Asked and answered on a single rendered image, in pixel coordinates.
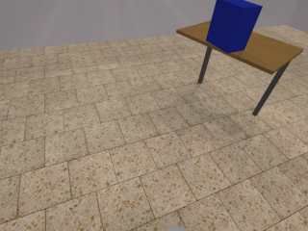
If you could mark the carton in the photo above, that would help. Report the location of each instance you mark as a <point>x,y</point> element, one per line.
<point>232,24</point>

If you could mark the table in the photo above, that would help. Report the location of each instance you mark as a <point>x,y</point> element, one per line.
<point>262,52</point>

